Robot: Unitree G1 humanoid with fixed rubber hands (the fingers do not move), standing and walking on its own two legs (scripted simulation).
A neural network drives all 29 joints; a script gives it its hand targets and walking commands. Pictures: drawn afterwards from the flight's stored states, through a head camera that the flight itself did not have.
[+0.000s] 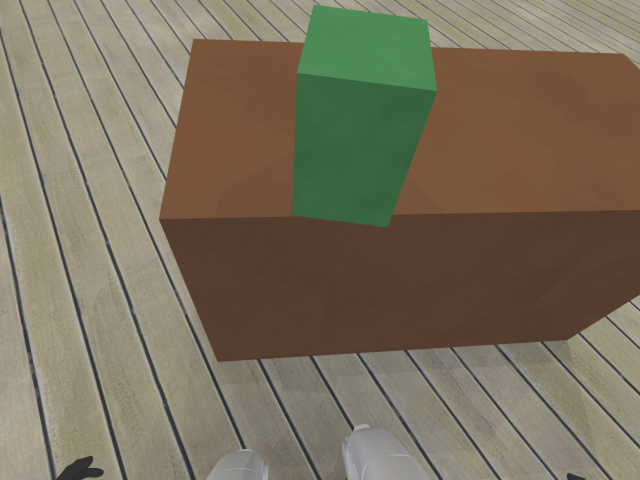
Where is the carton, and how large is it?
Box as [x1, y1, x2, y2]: [292, 5, 436, 227]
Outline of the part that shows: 313,5 297,71 292,214 387,227 436,92 427,22 425,19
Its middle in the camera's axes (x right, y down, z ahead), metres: +0.05 -0.18 +0.60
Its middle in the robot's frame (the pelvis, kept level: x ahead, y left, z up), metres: +0.59 -0.05 +0.09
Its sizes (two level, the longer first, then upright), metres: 0.177 0.163 0.257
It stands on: a pedestal, 0.70 m high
